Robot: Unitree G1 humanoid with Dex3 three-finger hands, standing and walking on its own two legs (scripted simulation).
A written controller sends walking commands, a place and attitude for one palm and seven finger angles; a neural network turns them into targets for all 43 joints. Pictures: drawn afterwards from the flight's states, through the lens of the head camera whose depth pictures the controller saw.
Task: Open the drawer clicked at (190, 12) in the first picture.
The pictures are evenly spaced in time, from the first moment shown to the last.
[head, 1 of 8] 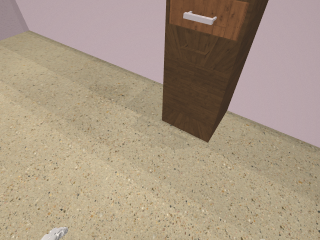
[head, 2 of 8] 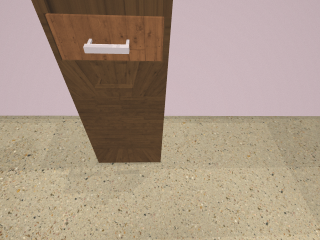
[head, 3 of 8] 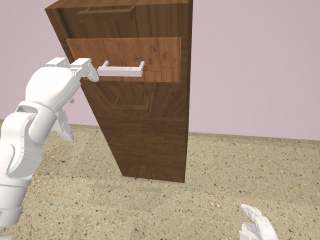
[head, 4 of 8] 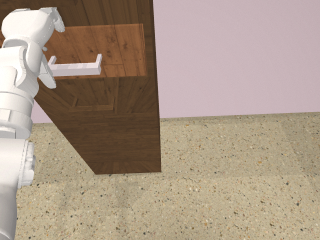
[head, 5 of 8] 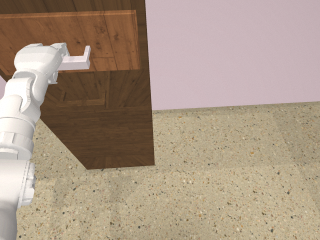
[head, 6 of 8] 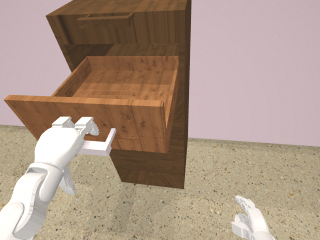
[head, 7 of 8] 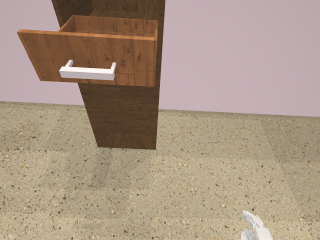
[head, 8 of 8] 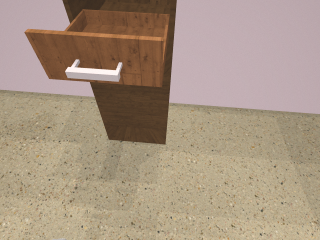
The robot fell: no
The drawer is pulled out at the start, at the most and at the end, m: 0.00 0.30 0.30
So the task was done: yes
